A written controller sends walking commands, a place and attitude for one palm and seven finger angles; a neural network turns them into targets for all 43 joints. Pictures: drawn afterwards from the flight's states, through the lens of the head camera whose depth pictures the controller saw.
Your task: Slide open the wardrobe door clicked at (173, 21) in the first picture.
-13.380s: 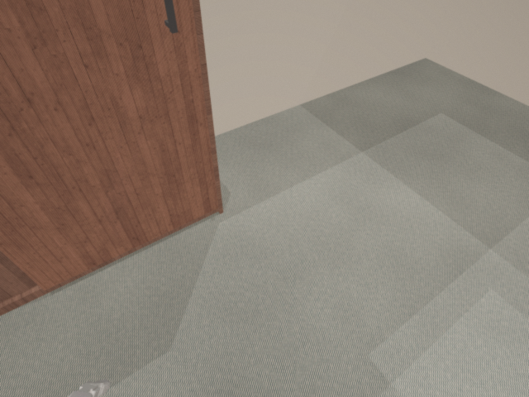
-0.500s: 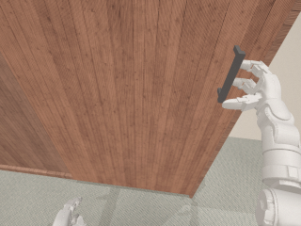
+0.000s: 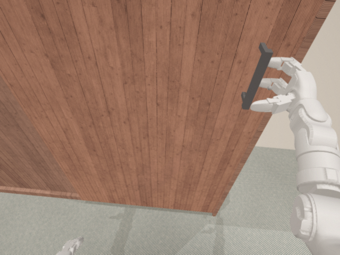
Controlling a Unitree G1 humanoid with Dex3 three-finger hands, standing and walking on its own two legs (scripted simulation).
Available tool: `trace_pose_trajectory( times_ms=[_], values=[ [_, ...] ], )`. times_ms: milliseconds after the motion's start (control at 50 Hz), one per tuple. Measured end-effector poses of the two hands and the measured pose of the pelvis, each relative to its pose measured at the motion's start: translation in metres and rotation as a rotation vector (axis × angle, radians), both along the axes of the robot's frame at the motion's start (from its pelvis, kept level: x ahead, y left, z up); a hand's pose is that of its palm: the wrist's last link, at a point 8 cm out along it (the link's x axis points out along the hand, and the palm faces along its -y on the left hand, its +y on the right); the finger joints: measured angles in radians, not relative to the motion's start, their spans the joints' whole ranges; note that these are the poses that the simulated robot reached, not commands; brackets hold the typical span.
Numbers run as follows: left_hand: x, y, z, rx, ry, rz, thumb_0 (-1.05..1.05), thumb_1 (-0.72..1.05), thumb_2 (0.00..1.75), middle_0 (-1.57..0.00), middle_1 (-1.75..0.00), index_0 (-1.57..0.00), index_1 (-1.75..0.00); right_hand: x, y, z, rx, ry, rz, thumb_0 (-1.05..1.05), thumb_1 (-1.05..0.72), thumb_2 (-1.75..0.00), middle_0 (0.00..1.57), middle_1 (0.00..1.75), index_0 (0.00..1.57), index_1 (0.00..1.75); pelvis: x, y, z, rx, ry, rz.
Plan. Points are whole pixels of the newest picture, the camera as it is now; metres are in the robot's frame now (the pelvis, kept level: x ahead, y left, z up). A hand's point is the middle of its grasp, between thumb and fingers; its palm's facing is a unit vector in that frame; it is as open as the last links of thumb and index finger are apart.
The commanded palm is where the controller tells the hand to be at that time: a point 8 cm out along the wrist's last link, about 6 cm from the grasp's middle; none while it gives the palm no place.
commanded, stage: slide the fingers in behind the handle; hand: right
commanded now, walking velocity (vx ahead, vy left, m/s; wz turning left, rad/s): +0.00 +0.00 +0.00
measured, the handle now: (253, 78) +0.48 -0.15 +0.20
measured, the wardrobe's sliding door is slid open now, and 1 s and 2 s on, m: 0.00 0.00 0.00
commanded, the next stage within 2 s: grip the handle and tug to test in 1.68 s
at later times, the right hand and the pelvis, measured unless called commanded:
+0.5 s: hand (265, 92) +0.42 -0.17 +0.21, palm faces +0.03 +1.00 +0.02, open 14.0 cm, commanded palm +0.40 -0.21 +0.21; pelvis +0.00 +0.00 +0.00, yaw +2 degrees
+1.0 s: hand (251, 89) +0.43 -0.14 +0.21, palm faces +0.03 +1.00 +0.01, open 14.0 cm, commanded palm +0.40 -0.18 +0.21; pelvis +0.01 +0.00 +0.00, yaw +1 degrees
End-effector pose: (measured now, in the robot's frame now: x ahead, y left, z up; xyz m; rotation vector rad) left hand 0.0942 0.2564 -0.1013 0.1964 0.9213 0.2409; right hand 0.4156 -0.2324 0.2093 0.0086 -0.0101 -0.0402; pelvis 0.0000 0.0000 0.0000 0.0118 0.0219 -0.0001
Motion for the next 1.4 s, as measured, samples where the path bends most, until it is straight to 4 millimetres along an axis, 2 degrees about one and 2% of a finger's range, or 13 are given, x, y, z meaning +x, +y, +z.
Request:
trace_pose_trajectory(
  times_ms=[180, 280, 360, 560, 760, 840, 980, 1180, 1400],
  values=[
    [-0.007, -0.004, 0.001, -0.015, -0.017, 0.011, 0.01, 0.90, 0.90, -0.20, -0.30, -0.21, -0.30, -0.002, 0.001, -0.002, 0.006, -0.016, 0.012, -0.02, 0.50, -0.30, 0.35, 1.25, 0.34, 1.23, -0.003, -0.002, 0.000, 0.000, 0.000, 0.012],
    [-0.005, -0.006, 0.003, -0.022, -0.038, 0.016, 0.02, 0.90, 0.90, -0.20, -0.30, -0.21, -0.30, -0.007, 0.010, -0.004, 0.015, -0.031, 0.035, -0.02, 0.50, -0.30, 0.32, 1.22, 0.32, 1.21, -0.002, -0.004, 0.000, -0.001, -0.006, 0.022],
    [0.002, -0.008, 0.006, -0.024, -0.058, 0.015, 0.02, 0.90, 0.90, -0.20, -0.30, -0.21, -0.30, -0.010, 0.015, -0.007, 0.019, -0.028, 0.036, -0.02, 0.50, -0.30, 0.31, 1.21, 0.31, 1.20, -0.001, -0.004, 0.001, -0.002, -0.012, 0.027],
    [0.025, -0.012, 0.013, -0.025, -0.097, -0.010, 0.02, 0.90, 0.90, -0.20, -0.30, -0.20, -0.30, -0.015, 0.014, -0.003, 0.008, -0.025, 0.019, -0.02, 0.50, -0.30, 0.30, 1.20, 0.30, 1.20, 0.003, -0.004, 0.002, -0.002, -0.020, 0.024],
    [0.042, -0.017, 0.012, -0.038, -0.105, -0.038, 0.01, 0.90, 0.90, -0.20, -0.30, -0.20, -0.30, -0.010, 0.042, 0.001, 0.017, -0.017, 0.046, -0.02, 0.50, -0.30, 0.30, 1.20, 0.30, 1.20, 0.007, -0.003, 0.003, -0.006, -0.018, 0.017],
    [0.043, -0.018, 0.012, -0.050, -0.103, -0.033, 0.01, 0.90, 0.90, -0.20, -0.30, -0.21, -0.30, -0.008, 0.047, -0.001, 0.024, -0.004, 0.038, -0.02, 0.50, -0.30, 0.30, 1.20, 0.30, 1.20, 0.010, -0.001, 0.003, -0.010, -0.021, 0.025],
    [0.039, -0.012, 0.010, -0.050, -0.084, -0.018, 0.01, 0.90, 0.90, -0.20, -0.30, -0.21, -0.30, -0.010, 0.042, -0.002, 0.002, -0.010, 0.008, -0.02, 0.50, -0.30, 0.30, 1.20, 0.30, 1.20, 0.012, 0.003, 0.003, -0.011, -0.029, 0.027],
    [0.039, -0.004, 0.007, -0.034, -0.058, -0.027, 0.02, 0.90, 0.90, -0.20, -0.30, -0.20, -0.30, -0.012, 0.053, 0.001, 0.004, 0.001, 0.018, -0.02, 0.50, -0.30, 0.29, 1.20, 0.30, 1.20, 0.012, 0.007, 0.003, -0.011, -0.028, 0.012],
    [0.043, -0.007, 0.008, -0.048, -0.078, -0.039, 0.02, 0.91, 0.90, -0.20, -0.30, -0.20, -0.30, -0.012, 0.054, 0.000, -0.004, -0.006, 0.005, -0.02, 0.50, -0.30, 0.27, 1.20, 0.27, 1.20, 0.011, 0.008, 0.003, -0.012, -0.029, 0.010]
  ],
)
